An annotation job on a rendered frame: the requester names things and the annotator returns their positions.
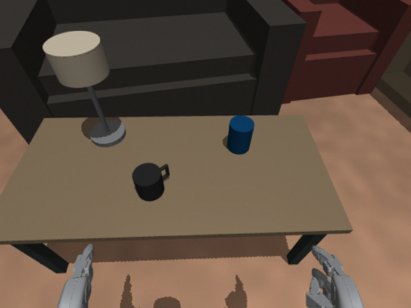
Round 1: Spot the desk lamp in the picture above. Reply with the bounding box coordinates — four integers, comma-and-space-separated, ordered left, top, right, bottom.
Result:
42, 31, 126, 148

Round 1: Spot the right robot hand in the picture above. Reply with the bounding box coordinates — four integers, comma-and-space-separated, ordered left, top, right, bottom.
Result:
306, 245, 364, 308

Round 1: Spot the armchair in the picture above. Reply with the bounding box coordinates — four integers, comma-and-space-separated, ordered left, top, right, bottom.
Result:
282, 0, 411, 104

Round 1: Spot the bookshelf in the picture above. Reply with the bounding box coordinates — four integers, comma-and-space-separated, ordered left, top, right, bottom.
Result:
376, 31, 411, 118

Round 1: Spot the sofa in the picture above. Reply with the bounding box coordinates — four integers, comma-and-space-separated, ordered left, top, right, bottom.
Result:
0, 0, 307, 144

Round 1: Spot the left robot hand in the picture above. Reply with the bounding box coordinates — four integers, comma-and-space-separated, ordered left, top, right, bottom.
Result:
57, 244, 94, 308

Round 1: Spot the coffee table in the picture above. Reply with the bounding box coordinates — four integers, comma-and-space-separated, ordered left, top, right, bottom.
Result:
0, 115, 353, 273

